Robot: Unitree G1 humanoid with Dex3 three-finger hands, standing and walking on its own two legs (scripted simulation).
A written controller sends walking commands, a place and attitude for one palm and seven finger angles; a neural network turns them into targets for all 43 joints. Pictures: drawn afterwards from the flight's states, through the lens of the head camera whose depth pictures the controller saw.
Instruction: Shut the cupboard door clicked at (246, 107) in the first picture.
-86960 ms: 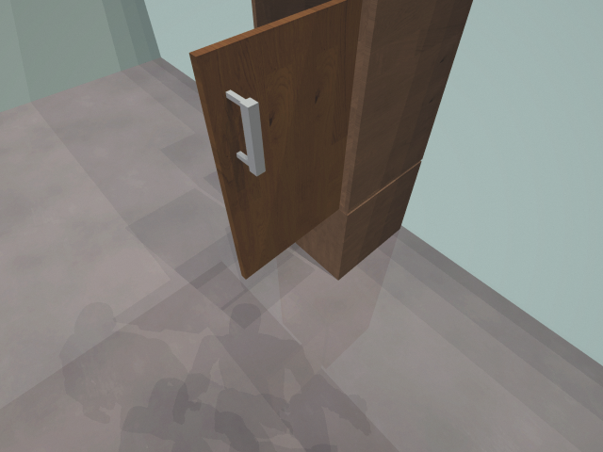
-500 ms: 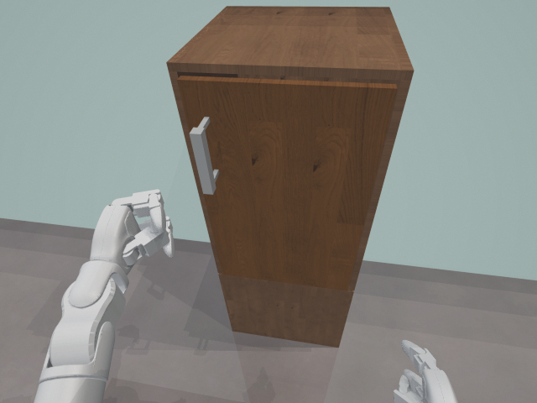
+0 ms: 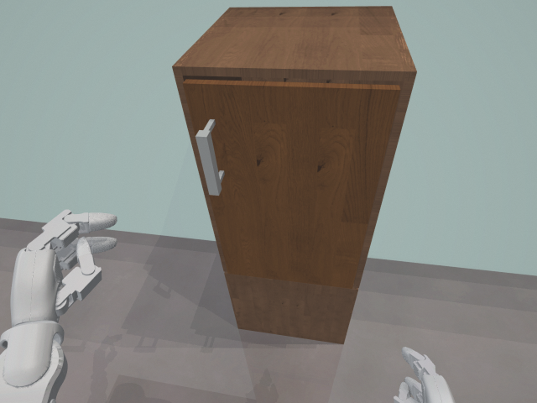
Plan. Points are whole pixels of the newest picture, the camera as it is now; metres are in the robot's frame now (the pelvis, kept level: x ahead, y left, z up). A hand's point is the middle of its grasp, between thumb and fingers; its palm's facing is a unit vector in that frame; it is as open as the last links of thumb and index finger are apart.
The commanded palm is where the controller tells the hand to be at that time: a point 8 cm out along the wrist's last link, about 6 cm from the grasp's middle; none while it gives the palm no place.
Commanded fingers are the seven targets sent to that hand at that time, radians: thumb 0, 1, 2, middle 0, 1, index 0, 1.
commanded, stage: draw the hand back to the body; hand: left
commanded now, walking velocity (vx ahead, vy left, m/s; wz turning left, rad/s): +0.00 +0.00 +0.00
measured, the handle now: (213, 158) +0.52 +0.17 +0.10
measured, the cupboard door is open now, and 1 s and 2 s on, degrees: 0 0 0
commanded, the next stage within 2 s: step back with the hand held close in 0.56 s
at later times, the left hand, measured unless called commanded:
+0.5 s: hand (65, 284) +0.20 +0.27 +0.15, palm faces +0.49 -0.78 -0.39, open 7.4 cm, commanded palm +0.15 +0.30 +0.17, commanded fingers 0.00 0.90 0.90 -0.20 -0.30 -0.20 -0.30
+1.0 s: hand (52, 291) +0.19 +0.28 +0.15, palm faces +0.39 -0.77 -0.50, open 7.4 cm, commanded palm +0.13 +0.32 +0.17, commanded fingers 0.00 0.90 0.90 -0.20 -0.30 -0.20 -0.30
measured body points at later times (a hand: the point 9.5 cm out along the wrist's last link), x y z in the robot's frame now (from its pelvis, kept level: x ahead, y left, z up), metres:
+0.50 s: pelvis +0.01 +0.00 +0.00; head -0.01 -0.03 +0.45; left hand +0.17 +0.31 +0.17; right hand +0.21 -0.21 -0.09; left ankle -0.01 +0.12 -0.74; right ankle +0.01 -0.13 -0.74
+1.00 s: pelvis -0.01 +0.02 -0.01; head +0.00 +0.00 +0.44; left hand +0.17 +0.32 +0.18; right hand +0.17 -0.24 -0.09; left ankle -0.01 +0.12 -0.74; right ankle +0.01 -0.13 -0.74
